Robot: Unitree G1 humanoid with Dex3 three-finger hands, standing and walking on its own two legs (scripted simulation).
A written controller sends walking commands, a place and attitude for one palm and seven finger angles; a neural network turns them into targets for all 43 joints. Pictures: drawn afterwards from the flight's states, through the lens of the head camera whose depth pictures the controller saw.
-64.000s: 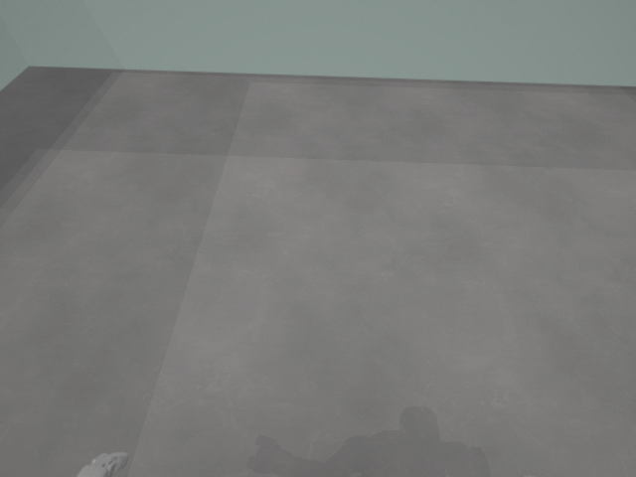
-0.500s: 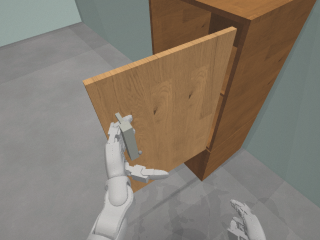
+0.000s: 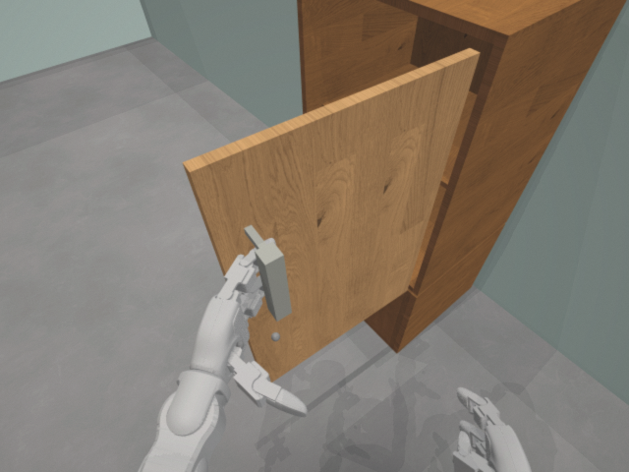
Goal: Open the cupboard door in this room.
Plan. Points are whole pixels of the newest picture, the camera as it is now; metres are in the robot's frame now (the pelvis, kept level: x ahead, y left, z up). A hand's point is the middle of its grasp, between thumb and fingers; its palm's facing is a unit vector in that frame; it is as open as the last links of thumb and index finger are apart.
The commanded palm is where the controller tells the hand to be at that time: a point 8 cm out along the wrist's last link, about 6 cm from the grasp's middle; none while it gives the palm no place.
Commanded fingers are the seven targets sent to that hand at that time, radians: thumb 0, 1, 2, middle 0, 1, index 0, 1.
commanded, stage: slide the hand sideways off the handle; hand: left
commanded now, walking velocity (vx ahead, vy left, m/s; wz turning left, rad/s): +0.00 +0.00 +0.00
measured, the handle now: (266, 273) +0.34 +0.09 +0.07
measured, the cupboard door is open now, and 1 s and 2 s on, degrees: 86 86 86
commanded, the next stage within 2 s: draw the hand back to the body in 0.80 s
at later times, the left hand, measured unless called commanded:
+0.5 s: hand (228, 368) +0.22 +0.11 +0.07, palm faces -0.10 -0.99 -0.04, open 16.3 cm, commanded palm +0.19 +0.18 +0.07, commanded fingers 0.00 -0.50 0.30 -0.15 -0.30 -0.15 -0.30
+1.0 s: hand (195, 387) +0.20 +0.14 +0.07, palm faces -0.10 -0.99 -0.06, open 16.3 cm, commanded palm +0.17 +0.21 +0.09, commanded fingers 0.00 -0.50 0.30 -0.15 -0.30 -0.15 -0.30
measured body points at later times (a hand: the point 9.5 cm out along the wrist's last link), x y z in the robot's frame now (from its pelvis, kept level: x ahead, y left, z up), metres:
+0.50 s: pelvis +0.01 -0.01 -0.01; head +0.04 -0.02 +0.44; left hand +0.22 +0.17 +0.08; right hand +0.20 -0.22 -0.08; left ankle -0.01 +0.11 -0.71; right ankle +0.03 -0.12 -0.71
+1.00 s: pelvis +0.01 -0.01 -0.02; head +0.04 -0.02 +0.43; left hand +0.20 +0.20 +0.08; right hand +0.20 -0.23 -0.08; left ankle -0.01 +0.11 -0.71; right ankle +0.03 -0.12 -0.71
